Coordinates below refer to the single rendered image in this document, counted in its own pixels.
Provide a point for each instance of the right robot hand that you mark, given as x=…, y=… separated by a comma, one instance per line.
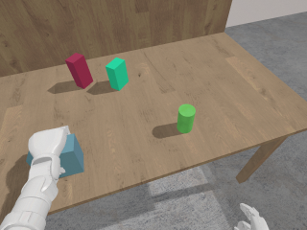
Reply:
x=256, y=222

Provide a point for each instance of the left robot forearm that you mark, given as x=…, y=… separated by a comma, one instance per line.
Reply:
x=31, y=208

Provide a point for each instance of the sponge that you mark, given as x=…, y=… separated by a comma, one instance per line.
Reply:
x=71, y=157

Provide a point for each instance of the table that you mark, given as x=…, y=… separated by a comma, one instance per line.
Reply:
x=176, y=52

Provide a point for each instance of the left robot hand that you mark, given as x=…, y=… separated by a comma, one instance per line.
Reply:
x=49, y=141

